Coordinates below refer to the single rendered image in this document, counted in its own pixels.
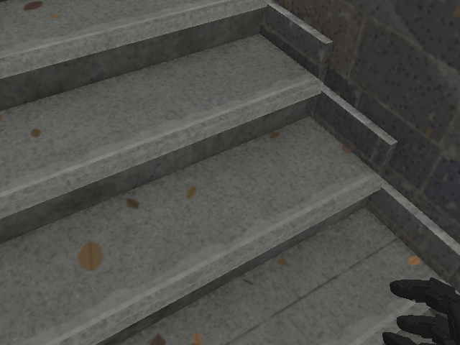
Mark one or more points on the robot right hand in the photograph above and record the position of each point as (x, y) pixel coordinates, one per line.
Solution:
(437, 295)

